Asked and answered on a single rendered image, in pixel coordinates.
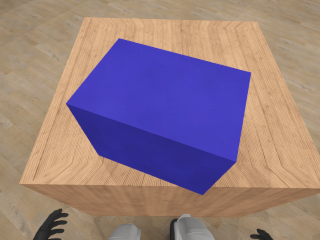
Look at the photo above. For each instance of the robot left hand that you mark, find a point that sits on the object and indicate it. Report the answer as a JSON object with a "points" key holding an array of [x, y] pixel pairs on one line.
{"points": [[44, 232]]}

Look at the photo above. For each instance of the robot left thigh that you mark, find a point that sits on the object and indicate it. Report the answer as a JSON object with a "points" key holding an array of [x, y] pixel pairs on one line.
{"points": [[125, 232]]}

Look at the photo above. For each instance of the robot right hand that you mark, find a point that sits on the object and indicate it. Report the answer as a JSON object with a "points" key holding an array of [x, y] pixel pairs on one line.
{"points": [[262, 235]]}

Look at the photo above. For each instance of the robot thigh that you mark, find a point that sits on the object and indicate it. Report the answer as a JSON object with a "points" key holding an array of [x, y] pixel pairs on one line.
{"points": [[125, 232], [190, 228]]}

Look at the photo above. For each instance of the pedestal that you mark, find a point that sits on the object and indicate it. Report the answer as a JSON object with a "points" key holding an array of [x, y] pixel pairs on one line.
{"points": [[277, 161]]}

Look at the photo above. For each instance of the robot right thigh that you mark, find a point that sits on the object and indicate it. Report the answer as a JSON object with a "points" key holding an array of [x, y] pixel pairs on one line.
{"points": [[190, 228]]}

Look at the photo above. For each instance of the carton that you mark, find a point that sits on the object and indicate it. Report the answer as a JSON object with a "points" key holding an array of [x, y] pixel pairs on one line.
{"points": [[169, 115]]}

